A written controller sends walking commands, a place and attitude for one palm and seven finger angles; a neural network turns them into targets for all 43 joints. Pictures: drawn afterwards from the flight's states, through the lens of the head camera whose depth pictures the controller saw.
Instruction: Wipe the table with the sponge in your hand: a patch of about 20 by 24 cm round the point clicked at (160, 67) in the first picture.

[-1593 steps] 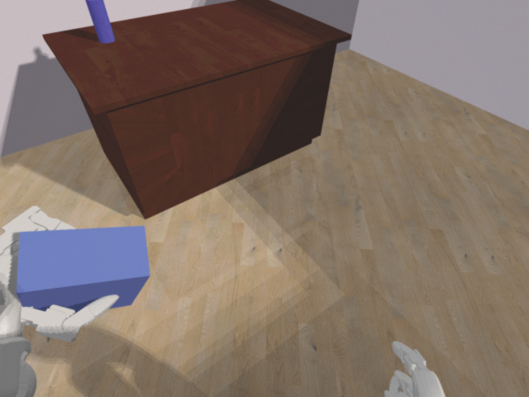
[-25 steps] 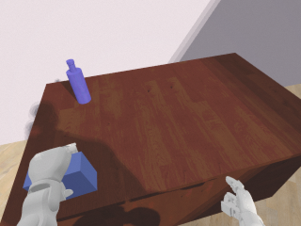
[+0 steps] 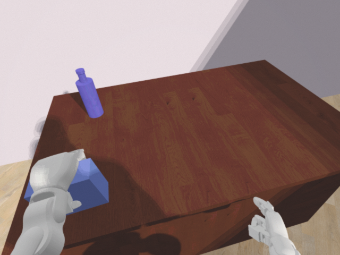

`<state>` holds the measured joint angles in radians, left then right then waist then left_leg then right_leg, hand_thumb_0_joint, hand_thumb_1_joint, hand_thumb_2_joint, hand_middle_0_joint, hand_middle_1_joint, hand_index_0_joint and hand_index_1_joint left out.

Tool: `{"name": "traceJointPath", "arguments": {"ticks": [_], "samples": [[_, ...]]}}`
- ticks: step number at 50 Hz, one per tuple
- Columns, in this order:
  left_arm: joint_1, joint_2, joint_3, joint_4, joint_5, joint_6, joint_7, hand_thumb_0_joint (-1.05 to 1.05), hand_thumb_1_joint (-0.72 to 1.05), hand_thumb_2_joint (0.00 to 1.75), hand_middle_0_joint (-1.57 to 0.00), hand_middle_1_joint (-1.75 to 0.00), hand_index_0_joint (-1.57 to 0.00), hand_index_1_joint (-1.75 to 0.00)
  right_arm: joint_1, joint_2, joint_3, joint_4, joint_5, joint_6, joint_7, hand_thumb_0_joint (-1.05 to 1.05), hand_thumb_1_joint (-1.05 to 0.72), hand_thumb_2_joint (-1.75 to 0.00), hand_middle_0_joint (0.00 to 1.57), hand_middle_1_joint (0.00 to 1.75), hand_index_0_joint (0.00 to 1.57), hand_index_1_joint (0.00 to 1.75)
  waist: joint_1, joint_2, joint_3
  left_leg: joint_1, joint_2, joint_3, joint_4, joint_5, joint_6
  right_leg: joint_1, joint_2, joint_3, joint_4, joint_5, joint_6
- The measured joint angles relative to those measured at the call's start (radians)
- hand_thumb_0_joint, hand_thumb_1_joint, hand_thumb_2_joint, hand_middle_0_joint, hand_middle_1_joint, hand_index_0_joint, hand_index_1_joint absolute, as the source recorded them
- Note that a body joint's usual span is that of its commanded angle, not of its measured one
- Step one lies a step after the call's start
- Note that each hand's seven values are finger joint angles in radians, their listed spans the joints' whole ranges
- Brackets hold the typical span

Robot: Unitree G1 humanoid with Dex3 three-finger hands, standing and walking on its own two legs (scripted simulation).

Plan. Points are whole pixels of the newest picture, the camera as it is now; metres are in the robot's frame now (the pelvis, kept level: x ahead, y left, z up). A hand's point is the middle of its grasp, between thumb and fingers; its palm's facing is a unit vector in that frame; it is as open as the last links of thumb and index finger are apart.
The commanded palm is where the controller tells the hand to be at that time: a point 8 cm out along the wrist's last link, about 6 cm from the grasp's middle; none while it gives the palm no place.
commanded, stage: lift the sponge slowly off the table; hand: left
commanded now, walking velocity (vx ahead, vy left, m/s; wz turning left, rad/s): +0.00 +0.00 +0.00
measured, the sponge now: (75, 193) +0.21 +0.28 +0.05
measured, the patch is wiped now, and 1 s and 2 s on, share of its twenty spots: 1.00 1.00 1.00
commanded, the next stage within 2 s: bring the sponge back beside the body in 0.20 s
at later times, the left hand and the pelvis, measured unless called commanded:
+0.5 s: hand (67, 180) +0.22 +0.28 +0.10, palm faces +0.08 -0.12 -0.99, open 9.6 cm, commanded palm +0.18 +0.27 +0.17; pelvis +0.00 +0.00 +0.00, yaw +0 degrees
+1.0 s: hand (64, 183) +0.20 +0.28 +0.10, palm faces +0.07 -0.12 -0.99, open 9.6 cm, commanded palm +0.17 +0.27 +0.17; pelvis +0.00 +0.00 +0.00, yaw +0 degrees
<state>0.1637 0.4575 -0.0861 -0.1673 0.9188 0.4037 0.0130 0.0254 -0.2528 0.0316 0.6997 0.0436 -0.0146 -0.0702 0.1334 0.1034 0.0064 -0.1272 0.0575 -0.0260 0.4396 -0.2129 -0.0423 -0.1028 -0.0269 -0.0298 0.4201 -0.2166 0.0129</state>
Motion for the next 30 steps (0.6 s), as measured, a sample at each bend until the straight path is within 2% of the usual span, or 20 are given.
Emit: {"name": "traceJointPath", "arguments": {"ticks": [11,20,30], "samples": [[-0.048,0.023,0.031,0.018,-0.014,0.003,-0.028,-0.01,-0.47,1.08,-0.78,-1.39,-0.78,-1.39,-0.003,0.000,0.010,-0.004,0.001,-0.004,-0.003,0.01,-0.90,-0.90,0.21,0.30,0.20,0.30,-0.009,0.001,-0.001,-0.008,0.002,-0.002,-0.004,0.003,-0.003,-0.008,0.002,-0.001,-0.002,0.002,-0.001],[0.017,0.013,0.028,-0.051,-0.014,-0.020,-0.027,-0.01,-0.47,1.08,-0.78,-1.39,-0.78,-1.39,0.012,-0.003,0.004,-0.021,-0.005,-0.006,0.008,0.01,-0.90,-0.90,0.21,0.30,0.21,0.30,-0.009,0.001,-0.004,-0.008,0.001,0.001,-0.001,-0.004,-0.003,-0.009,0.001,0.002,0.000,-0.003,0.000],[0.040,0.016,0.031,-0.084,-0.019,0.010,-0.019,-0.01,-0.47,1.08,-0.78,-1.39,-0.79,-1.39,0.015,-0.009,-0.003,-0.015,-0.001,-0.005,0.007,0.01,-0.90,-0.90,0.21,0.30,0.22,0.31,0.000,0.002,-0.001,-0.002,0.001,-0.003,0.004,-0.006,-0.002,0.001,0.002,-0.001,-0.001,-0.004,0.000]]}}
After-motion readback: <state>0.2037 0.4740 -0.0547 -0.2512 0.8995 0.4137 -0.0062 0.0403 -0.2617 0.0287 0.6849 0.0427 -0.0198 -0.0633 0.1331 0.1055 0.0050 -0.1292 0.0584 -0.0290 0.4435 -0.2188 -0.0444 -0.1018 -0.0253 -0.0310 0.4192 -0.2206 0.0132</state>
